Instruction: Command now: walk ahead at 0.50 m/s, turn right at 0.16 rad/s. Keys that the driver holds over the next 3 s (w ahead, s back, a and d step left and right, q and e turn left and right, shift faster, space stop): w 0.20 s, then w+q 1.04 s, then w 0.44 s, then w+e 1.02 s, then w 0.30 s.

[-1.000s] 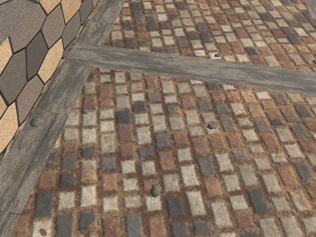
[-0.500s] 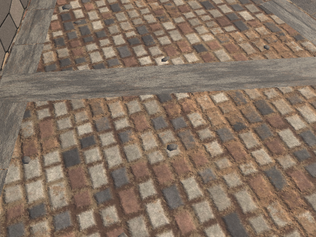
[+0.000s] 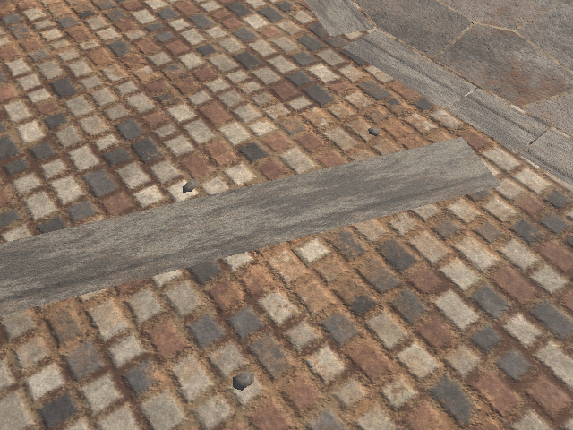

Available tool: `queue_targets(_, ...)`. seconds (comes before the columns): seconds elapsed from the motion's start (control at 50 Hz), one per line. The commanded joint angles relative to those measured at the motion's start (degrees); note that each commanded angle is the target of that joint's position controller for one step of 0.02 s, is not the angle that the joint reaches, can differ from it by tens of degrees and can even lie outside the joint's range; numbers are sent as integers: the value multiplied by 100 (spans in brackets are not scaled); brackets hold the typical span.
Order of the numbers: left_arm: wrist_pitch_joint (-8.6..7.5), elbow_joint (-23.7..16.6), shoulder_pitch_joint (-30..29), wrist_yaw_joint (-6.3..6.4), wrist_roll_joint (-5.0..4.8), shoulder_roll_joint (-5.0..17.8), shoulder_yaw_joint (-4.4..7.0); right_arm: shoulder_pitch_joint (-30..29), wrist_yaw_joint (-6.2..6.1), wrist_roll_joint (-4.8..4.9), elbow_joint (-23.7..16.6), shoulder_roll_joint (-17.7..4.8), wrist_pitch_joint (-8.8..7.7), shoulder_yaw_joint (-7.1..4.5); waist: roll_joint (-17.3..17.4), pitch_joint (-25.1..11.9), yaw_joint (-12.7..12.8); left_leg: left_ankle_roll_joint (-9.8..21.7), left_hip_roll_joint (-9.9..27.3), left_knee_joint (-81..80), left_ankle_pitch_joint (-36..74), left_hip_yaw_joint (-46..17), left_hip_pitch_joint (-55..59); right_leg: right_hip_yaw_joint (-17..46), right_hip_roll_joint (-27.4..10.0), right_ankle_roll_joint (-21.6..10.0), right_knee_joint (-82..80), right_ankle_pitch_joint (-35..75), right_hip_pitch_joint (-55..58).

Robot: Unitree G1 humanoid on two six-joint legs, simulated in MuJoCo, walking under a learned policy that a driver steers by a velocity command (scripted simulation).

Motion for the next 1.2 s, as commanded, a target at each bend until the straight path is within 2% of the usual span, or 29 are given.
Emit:
queue_targets(0.02,-105,-494,-295,-33,58,141,-8,-121,-18,59,-267,-854,-75,-188,781,49,47,1126,1495,-1148,1159,-1335,440,-27,-344,117,-870,444,-745)
queue_targets(0.1,-185,-606,-1030,-105,25,75,-71,112,-36,117,-75,-1072,3,-214,729,95,-209,929,1315,-1178,1237,-762,293,-223,-203,126,-2362,1722,-151)
queue_targets(0.18,-222,-794,-1545,-186,-44,236,-16,463,-38,173,153,-1165,87,-221,768,203,-289,792,1603,-1011,1165,-840,717,-202,-90,-41,-2979,1808,49)
queue_targets(0.22,-249,-827,-1515,-211,-36,351,37,521,-60,179,224,-1222,154,-238,776,188,-163,685,1714,-749,1478,-930,935,-220,-26,-190,-3228,1478,355)
queue_targets(0.26,-270,-557,-502,-157,9,668,227,445,-84,168,226,-1206,208,-207,652,-383,439,461,1369,444,2662,-689,702,-383,166,-427,-3568,1390,1937)
queue_targets(0.28,-260,-385,505,-87,86,1026,355,358,-88,69,84,-955,188,-93,348,-1160,896,246,1065,1892,1884,-471,-201,292,-569,-729,-3359,1491,3531)
queue_targets(0.3,-190,-295,1042,-45,159,1588,484,1005,-87,51,-72,-290,102,115,-1140,-2041,752,-178,212,4071,-1114,-25,-2339,2635,-2097,-1518,-3648,740,5514)
queue_targets(0.32,-160,-244,1184,-56,101,1116,377,922,-89,170,32,-684,37,22,-1060,-2158,906,-200,219,4980,-2266,-725,-2974,3643,-2223,-1660,-4269,-134,5292)
queue_targets(0.34,-163,-218,844,-52,58,858,282,460,-78,296,-76,-1050,26,-110,-673,-1223,841,-164,483,5229,-1860,-767,-3347,2825,-2041,-1407,-4408,-244,4568)
queue_targets(0.38,-202,-218,135,-84,79,479,167,18,-102,195,-157,-937,91,-123,-323,-399,501,-200,869,4813,-1026,-567,-3094,1617,-1549,-1160,-4762,413,3242)
queue_targets(0.4,-254,-200,-70,-98,121,357,140,92,-108,165,-127,-858,172,-146,-438,-244,311,-221,1012,4638,-746,-604,-2776,1185,-1371,-1079,-4971,743,2781)
queue_targets(0.44,-357,-104,-224,-107,138,329,175,259,-98,179,-50,-611,307,-121,-379,-145,133,-280,1047,4561,-445,-583,-2423,649,-1281,-1097,-5274,1310,2314)
queue_targets(0.52,-436,161,-144,-43,161,495,258,-154,-101,135,-241,-509,380,-130,-79,106,125,-359,1039,3858,438,-744,-2852,-153,-1277,-1100,-5468,2173,2375)
queue_targets(0.62,-346,380,101,47,107,749,312,-1078,88,123,-565,-338,317,-41,89,375,463,-238,955,2314,1453,-260,-2729,-909,-1237,-940,-5540,2315,2676)
queue_targets(0.72,-130,629,495,68,-17,944,380,-1772,264,141,-1035,-361,323,-29,95,546,634,54,814,1621,796,145,-2963,-1226,-1501,-800,-5078,3086,3667)
queue_targets(0.76,-50,614,420,107,-46,1105,421,-1615,298,133,-1122,-510,349,-108,-118,260,420,262,480,1562,226,485,-2374,-1420,-1489,-670,-4420,4905,3840)
queue_targets(0.78,-8,593,378,139,-61,1191,445,-1278,293,127,-1087,-649,374,-187,-242,-10,193,388,253,1585,-64,643,-1851,-1497,-1460,-608,-3821,5831,3856)
queue_targets(0.8,36,568,304,167,-73,1231,451,-579,258,139,-940,-877,391,-326,-221,-403,-223,560,9,1380,-42,717,-896,-1607,-1338,-499,-2835,6188,3617)
queue_targets(0.82,24,517,266,194,-63,1143,403,388,160,146,-698,-1221,430,-522,13,-889,-728,803,-19,1022,273,396,725,-1672,-1110,-282,-1431,5402,2674)
queue_targets(0.84,-83,253,744,127,184,400,169,669,41,167,-631,-1895,456,-662,1469,-1384,-355,1604,1488,1001,278,-2163,2913,-1575,-336,65,700,714,171)
queue_targets(0.86,-325,96,604,34,116,377,77,677,71,143,-846,-1803,359,-579,1414,-2337,-342,2404,2348,-64,-683,-4874,3709,-194,465,159,1854,-1687,-1047)
queue_targets(0.88,-461,-67,-171,-36,-132,854,214,590,106,88,-795,-1372,289,-454,793,-1739,-610,1981,2161,-358,-630,-4154,3333,240,103,44,1906,-1186,-1602)
queue_targets(0.9,-532,-189,-387,-41,-175,788,181,311,103,91,-777,-1221,244,-407,614,-1031,-403,1751,1929,-382,-239,-3339,2489,163,-125,-45,1452,-653,-1613)
queue_targets(0.92,-539,-110,-348,6,-46,727,180,-89,93,108,-826,-1060,234,-355,254,-618,-112,1555,1661,-409,360,-2711,1636,132,-348,-11,942,-318,-1290)
queue_targets(0.94,-488,-62,-242,29,60,781,224,-366,71,65,-913,-894,228,-298,347,-433,99,1468,1461,-512,902,-2295,1008,142,-490,47,565,-77,-872)
queue_targets(0.96,-412,-48,-143,20,93,772,240,-491,51,23,-978,-854,226,-277,466,-381,237,1453,1333,-644,1155,-2138,604,142,-529,119,411,66,-553)
queue_targets(1.02,-264,-71,-192,42,167,542,190,-428,-38,53,-890,-998,188,-318,477,-274,304,1486,1143,-788,1765,-1668,-48,-35,-445,408,-279,459,-354)
queue_targets(1.1,-272,-307,-1136,20,135,301,75,-112,-154,108,-723,-1118,247,-353,681,-85,-43,1142,795,-704,1097,-1341,-339,-71,-150,527,-2098,1863,-116)
queue_targets(1.2,-382,-477,-1656,-105,15,533,137,237,-193,170,-533,-1135,310,-369,831,-65,-211,951,1026,-276,246,-1979,16,145,92,392,-3197,2151,357)
Next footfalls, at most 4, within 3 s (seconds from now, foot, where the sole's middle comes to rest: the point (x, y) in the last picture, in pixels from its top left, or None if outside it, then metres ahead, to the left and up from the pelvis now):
0.28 right None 0.31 -0.16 -0.78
0.82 left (233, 401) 0.56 0.12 -0.78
1.30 right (267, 282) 0.90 0.04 -0.78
1.80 left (136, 266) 0.95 0.41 -0.78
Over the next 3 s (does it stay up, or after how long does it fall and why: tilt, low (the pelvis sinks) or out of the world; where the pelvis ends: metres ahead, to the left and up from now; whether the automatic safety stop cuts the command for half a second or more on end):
stays up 1.50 0.47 0.00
